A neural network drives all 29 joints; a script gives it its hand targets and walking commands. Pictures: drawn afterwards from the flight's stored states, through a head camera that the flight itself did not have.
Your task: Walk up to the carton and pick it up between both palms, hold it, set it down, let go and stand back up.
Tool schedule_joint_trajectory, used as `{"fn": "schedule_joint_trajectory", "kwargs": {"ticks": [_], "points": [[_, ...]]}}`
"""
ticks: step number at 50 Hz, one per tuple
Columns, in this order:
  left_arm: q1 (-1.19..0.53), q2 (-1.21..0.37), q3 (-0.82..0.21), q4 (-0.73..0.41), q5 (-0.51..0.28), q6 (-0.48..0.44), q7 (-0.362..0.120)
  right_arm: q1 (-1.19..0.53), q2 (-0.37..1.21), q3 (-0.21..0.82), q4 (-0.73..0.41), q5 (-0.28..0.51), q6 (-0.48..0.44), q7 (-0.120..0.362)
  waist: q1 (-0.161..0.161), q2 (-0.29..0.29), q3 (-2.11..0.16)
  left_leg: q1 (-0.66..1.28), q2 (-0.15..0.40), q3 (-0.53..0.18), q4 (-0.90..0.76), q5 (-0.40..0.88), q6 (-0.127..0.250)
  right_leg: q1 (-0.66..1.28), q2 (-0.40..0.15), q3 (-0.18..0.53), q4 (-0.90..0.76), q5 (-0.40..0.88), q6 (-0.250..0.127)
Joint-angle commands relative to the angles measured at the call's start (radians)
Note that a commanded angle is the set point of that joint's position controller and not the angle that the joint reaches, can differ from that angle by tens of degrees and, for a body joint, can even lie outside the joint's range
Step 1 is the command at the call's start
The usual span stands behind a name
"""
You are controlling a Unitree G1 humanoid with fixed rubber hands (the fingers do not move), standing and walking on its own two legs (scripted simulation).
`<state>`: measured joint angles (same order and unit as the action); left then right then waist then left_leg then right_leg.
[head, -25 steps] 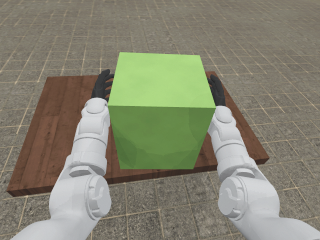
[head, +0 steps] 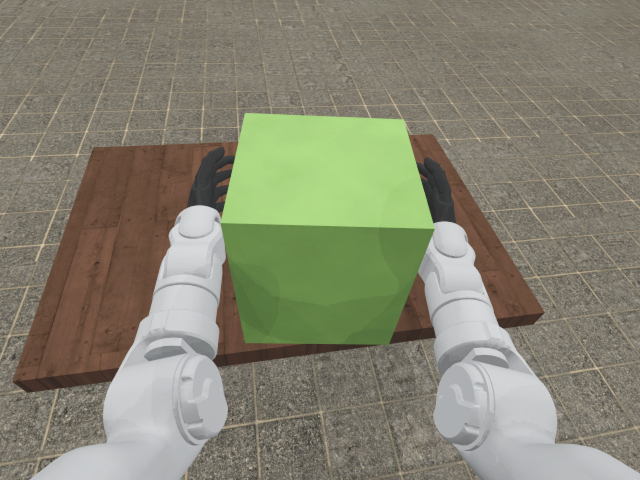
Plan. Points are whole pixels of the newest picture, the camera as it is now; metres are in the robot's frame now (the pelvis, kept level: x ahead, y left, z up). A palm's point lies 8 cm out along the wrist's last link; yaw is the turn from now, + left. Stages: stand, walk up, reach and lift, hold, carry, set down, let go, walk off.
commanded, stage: set down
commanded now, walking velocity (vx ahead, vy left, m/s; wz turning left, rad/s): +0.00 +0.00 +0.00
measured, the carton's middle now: (321, 235) +0.41 -0.01 +0.08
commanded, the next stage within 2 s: none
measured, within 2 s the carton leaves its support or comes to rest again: rests again in 0.40 s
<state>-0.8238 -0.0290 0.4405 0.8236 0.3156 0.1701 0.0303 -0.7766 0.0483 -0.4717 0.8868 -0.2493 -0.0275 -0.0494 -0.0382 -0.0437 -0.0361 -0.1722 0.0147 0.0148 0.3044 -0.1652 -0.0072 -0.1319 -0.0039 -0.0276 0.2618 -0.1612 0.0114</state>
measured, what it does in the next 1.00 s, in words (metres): stands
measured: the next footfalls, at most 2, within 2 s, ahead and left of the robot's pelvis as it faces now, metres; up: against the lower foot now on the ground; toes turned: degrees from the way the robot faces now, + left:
none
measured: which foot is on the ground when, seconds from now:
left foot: down 0.00-1.00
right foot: down 0.00-1.00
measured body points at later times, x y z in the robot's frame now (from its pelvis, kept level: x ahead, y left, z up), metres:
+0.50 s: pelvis +0.00 +0.00 +0.00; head +0.01 +0.02 +0.45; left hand +0.42 +0.14 +0.10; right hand +0.40 -0.16 +0.10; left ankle -0.01 +0.12 -0.75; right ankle -0.02 -0.12 -0.75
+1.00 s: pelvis +0.00 +0.00 +0.00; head +0.02 +0.02 +0.45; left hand +0.42 +0.14 +0.09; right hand +0.40 -0.16 +0.10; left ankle -0.01 +0.12 -0.75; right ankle -0.02 -0.12 -0.75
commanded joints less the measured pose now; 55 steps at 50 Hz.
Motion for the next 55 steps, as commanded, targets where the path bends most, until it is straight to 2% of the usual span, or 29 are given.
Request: {"fn": "schedule_joint_trajectory", "kwargs": {"ticks": [1, 2, 8, 10, 12, 16, 18, 22, 24, 25, 29, 32, 39, 43, 45, 49, 52, 55], "points": [[-0.571, -0.495, -0.256, -0.061, -0.026, -0.045, -0.118, -0.633, 0.479, 0.288, -0.143, -0.02, -0.081, 0.126, -0.001, 0.039, -0.5, 0.126, -0.036, 0.088, -0.002, 0.284, -0.048, 0.256, 0.031, -0.08, 0.067, 0.525, 0.067], [-0.573, -0.498, -0.263, -0.065, -0.021, -0.046, -0.117, -0.624, 0.469, 0.278, -0.14, -0.026, -0.083, 0.127, -0.002, 0.061, -0.493, 0.132, -0.035, 0.092, 0.003, 0.297, -0.052, 0.243, 0.029, -0.079, 0.068, 0.53, 0.065], [-0.584, -0.516, -0.284, -0.07, -0.033, -0.076, -0.102, -0.634, 0.479, 0.28, -0.163, -0.049, -0.11, 0.14, 0.005, 0.053, -0.565, 0.176, -0.026, 0.081, 0.023, 0.325, -0.06, 0.182, 0.038, -0.091, 0.061, 0.477, 0.053], [-0.586, -0.516, -0.281, -0.076, -0.025, -0.081, -0.098, -0.62, 0.471, 0.266, -0.148, -0.05, -0.111, 0.145, 0.004, 0.072, -0.548, 0.183, -0.024, 0.084, 0.023, 0.335, -0.063, 0.179, 0.036, -0.088, 0.058, 0.463, 0.048], [-0.561, -0.505, -0.263, -0.049, -0.015, -0.08, -0.099, -0.624, 0.463, 0.265, -0.158, -0.05, -0.115, 0.149, 0.016, 0.049, -0.53, 0.178, -0.02, 0.086, 0.018, 0.311, -0.053, 0.164, 0.033, -0.087, 0.051, 0.433, 0.05], [-0.54, -0.506, -0.247, -0.035, -0.006, -0.081, -0.107, -0.604, 0.467, 0.254, -0.14, -0.065, -0.119, 0.149, 0.009, 0.035, -0.497, 0.148, -0.026, 0.09, 0.002, 0.275, -0.045, 0.184, 0.029, -0.08, 0.051, 0.444, 0.057], [-0.548, -0.514, -0.245, -0.043, -0.012, -0.085, -0.111, -0.614, 0.472, 0.246, -0.16, -0.071, -0.124, 0.148, 0.012, 0.047, -0.518, 0.135, -0.028, 0.091, -0.002, 0.268, -0.044, 0.192, 0.027, -0.081, 0.052, 0.433, 0.058], [-0.538, -0.504, -0.233, -0.047, 0.004, -0.092, -0.109, -0.575, 0.468, 0.232, -0.128, -0.082, -0.121, 0.155, 0.013, 0.052, -0.482, 0.144, -0.024, 0.094, -0.008, 0.262, -0.045, 0.184, 0.028, -0.082, 0.049, 0.408, 0.055], [-0.54, -0.501, -0.236, -0.056, 0.004, -0.099, -0.11, -0.569, 0.476, 0.232, -0.145, -0.09, -0.125, 0.157, 0.016, 0.048, -0.498, 0.144, -0.024, 0.098, -0.007, 0.269, -0.039, 0.195, 0.025, -0.081, 0.049, 0.422, 0.057], [-0.543, -0.499, -0.238, -0.064, 0.001, -0.105, -0.11, -0.561, 0.478, 0.227, -0.139, -0.1, -0.128, 0.157, 0.005, 0.042, -0.505, 0.156, -0.025, 0.098, -0.001, 0.288, -0.041, 0.181, 0.028, -0.087, 0.054, 0.436, 0.059], [-0.507, -0.506, -0.227, -0.03, 0.02, -0.112, -0.11, -0.555, 0.469, 0.225, -0.139, -0.103, -0.144, 0.158, 0.019, 0.051, -0.482, 0.151, -0.021, 0.098, 0.006, 0.296, -0.043, 0.167, 0.031, -0.088, 0.055, 0.426, 0.056], [-0.481, -0.503, -0.235, -0.039, 0.014, -0.115, -0.112, -0.527, 0.466, 0.237, -0.137, -0.107, -0.153, 0.156, 0.014, 0.041, -0.491, 0.158, -0.019, 0.093, 0.014, 0.322, -0.044, 0.174, 0.03, -0.091, 0.059, 0.459, 0.057], [-0.45, -0.494, -0.205, -0.022, 0.031, -0.123, -0.12, -0.501, 0.471, 0.234, -0.135, -0.121, -0.153, 0.157, 0.019, 0.021, -0.435, 0.129, -0.023, 0.096, -0.007, 0.264, -0.029, 0.183, 0.027, -0.087, 0.05, 0.43, 0.063], [-0.434, -0.484, -0.191, -0.008, 0.044, -0.124, -0.124, -0.465, 0.469, 0.222, -0.118, -0.128, -0.153, 0.156, 0.016, 0.034, -0.413, 0.123, -0.021, 0.099, -0.013, 0.254, -0.03, 0.19, 0.021, -0.085, 0.051, 0.422, 0.063], [-0.43, -0.471, -0.177, -0.021, 0.052, -0.126, -0.126, -0.47, 0.467, 0.216, -0.137, -0.14, -0.151, 0.158, 0.024, 0.017, -0.4, 0.11, -0.021, 0.102, -0.023, 0.218, -0.02, 0.185, 0.019, -0.086, 0.046, 0.397, 0.067], [-0.405, -0.466, -0.161, -0.016, 0.065, -0.123, -0.133, -0.437, 0.464, 0.198, -0.135, -0.148, -0.148, 0.163, 0.021, 0.014, -0.375, 0.118, -0.021, 0.105, -0.025, 0.229, -0.018, 0.179, 0.018, -0.083, 0.045, 0.396, 0.069], [-0.401, -0.474, -0.174, -0.032, 0.066, -0.126, -0.13, -0.42, 0.468, 0.192, -0.116, -0.148, -0.154, 0.163, 0.015, 0.039, -0.381, 0.146, -0.019, 0.107, -0.016, 0.247, -0.028, 0.165, 0.024, -0.087, 0.045, 0.386, 0.063], [-0.371, -0.466, -0.148, -0.011, 0.085, -0.12, -0.135, -0.398, 0.465, 0.18, -0.106, -0.157, -0.15, 0.164, 0.018, 0.029, -0.337, 0.134, -0.019, 0.108, -0.019, 0.234, -0.023, 0.16, 0.023, -0.086, 0.037, 0.371, 0.066]]}}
